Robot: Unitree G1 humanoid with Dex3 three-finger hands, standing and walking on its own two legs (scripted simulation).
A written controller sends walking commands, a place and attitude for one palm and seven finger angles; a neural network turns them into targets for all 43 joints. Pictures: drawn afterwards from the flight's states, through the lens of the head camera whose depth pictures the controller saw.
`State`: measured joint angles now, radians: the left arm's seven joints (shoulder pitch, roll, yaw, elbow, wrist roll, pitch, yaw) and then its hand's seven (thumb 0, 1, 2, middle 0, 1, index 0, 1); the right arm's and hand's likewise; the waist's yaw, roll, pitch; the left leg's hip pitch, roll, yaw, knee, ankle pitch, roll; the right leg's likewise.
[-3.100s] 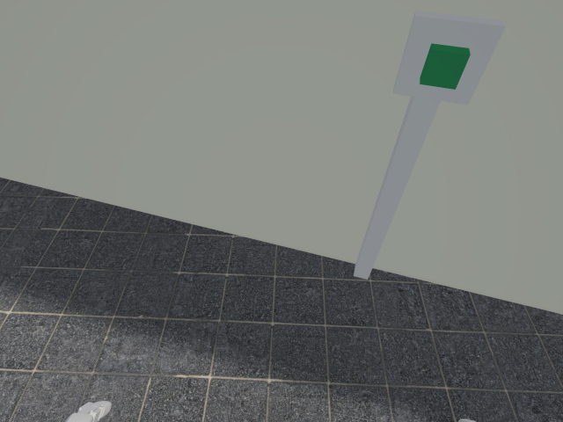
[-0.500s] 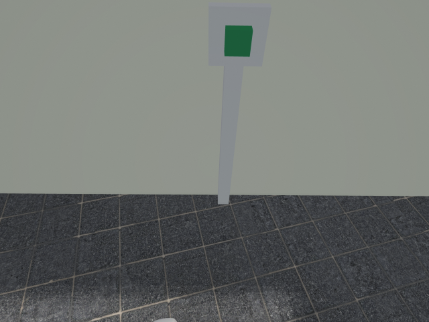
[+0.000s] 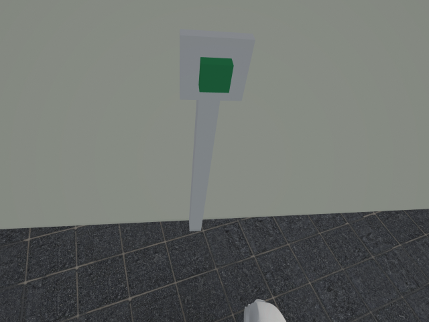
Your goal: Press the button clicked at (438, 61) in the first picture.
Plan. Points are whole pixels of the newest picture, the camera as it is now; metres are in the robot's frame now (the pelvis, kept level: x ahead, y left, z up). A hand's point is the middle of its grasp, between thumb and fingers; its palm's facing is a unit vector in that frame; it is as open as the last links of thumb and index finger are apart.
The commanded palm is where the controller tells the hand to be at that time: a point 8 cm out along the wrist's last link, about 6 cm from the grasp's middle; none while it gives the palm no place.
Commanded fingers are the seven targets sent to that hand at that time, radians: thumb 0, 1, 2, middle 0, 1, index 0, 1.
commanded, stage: take the last steps up to it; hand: left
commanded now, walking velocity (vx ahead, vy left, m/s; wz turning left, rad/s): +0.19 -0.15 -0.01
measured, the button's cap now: (215, 74) +0.61 +0.04 +0.14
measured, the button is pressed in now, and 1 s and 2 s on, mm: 0 0 0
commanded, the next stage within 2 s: come to a stop and stand still in 0.08 s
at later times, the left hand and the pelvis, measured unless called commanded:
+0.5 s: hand (170, 292) +0.22 +0.09 -0.17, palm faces +0.08 -0.96 -0.25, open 7.3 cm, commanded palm none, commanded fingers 0.00 0.90 0.90 -0.20 -0.30 -0.20 -0.30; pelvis +0.12 -0.09 -0.01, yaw +2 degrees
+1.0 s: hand out of the picture +0.06 +0.19 -0.19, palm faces +0.11 -0.97 -0.20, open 7.4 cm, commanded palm none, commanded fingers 0.00 0.90 0.90 -0.20 -0.30 -0.20 -0.30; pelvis +0.09 +0.00 +0.00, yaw +2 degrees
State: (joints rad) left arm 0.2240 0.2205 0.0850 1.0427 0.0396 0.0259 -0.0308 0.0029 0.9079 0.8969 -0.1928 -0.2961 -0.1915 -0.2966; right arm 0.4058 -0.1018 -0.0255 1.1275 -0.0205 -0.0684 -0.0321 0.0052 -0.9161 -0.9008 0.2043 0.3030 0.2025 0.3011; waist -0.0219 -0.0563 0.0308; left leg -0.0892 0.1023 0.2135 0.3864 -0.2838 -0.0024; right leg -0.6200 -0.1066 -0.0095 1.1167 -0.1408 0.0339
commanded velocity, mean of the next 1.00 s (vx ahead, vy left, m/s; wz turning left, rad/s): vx -0.07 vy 0.06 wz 0.00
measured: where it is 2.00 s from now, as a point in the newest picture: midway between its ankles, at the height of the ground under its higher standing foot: outside the picture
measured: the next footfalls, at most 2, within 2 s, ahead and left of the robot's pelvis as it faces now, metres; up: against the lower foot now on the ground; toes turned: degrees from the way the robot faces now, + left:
right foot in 0.20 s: +0.22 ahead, -0.18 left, +0.00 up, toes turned -8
left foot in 0.78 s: +0.11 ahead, +0.08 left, +0.00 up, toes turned +6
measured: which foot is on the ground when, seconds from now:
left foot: down 0.00-0.20, up 0.22-0.76, down 0.78-1.00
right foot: up 0.00-0.18, down 0.20-0.78, up 0.80-1.00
